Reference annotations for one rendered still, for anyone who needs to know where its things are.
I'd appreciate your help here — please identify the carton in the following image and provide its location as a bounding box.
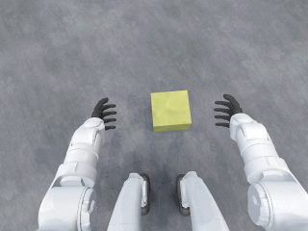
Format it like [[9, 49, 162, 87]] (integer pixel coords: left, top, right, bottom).
[[150, 90, 192, 132]]

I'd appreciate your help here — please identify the robot right forearm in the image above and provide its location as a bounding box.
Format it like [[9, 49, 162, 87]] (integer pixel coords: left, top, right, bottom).
[[229, 113, 308, 195]]

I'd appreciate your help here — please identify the left robot hand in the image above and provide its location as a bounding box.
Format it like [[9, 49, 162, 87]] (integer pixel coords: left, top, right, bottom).
[[91, 97, 117, 131]]

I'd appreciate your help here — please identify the robot left forearm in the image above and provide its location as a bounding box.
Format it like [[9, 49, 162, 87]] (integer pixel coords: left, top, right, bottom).
[[38, 117, 106, 227]]

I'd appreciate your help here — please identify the left robot foot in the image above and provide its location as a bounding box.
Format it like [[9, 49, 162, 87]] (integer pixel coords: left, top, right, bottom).
[[140, 173, 151, 216]]

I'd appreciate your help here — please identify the robot left upper arm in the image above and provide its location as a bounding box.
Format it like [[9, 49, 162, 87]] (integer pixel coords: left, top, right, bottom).
[[35, 186, 97, 231]]

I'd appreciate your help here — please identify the right robot hand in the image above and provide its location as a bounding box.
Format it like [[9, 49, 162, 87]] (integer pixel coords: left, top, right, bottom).
[[214, 93, 243, 128]]

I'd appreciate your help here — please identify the robot right upper arm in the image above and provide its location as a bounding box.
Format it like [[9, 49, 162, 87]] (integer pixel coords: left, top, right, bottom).
[[247, 181, 308, 231]]

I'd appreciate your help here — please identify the right robot thigh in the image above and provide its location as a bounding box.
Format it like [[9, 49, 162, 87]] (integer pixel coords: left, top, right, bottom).
[[180, 176, 230, 231]]

